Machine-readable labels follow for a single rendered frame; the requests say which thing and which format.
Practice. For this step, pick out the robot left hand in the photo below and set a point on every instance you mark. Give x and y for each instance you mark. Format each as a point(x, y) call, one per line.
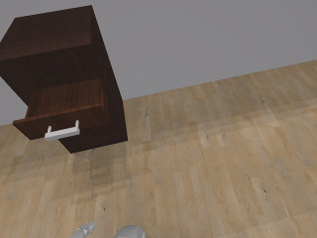
point(84, 230)

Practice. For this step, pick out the cabinet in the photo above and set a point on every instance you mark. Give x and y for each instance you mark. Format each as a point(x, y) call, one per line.
point(58, 48)

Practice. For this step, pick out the robot left thigh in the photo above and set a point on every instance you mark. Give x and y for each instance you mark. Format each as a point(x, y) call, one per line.
point(131, 231)

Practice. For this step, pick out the drawer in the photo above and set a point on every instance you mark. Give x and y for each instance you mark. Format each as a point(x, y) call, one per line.
point(61, 106)

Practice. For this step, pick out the handle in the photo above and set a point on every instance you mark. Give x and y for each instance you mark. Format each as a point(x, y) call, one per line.
point(49, 136)

